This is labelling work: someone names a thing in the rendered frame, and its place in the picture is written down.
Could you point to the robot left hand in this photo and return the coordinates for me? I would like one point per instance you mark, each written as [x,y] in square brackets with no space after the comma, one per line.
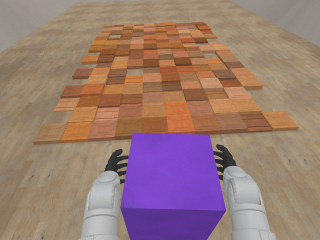
[113,166]

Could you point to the left robot forearm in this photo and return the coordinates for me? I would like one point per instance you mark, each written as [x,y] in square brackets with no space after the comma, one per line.
[101,214]

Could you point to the right robot forearm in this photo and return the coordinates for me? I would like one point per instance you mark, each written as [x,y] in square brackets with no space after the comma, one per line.
[246,207]

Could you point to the carton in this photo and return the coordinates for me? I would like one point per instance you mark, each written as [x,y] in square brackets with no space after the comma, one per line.
[172,189]

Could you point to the robot right hand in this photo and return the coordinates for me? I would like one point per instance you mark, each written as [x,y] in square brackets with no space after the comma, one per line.
[227,159]

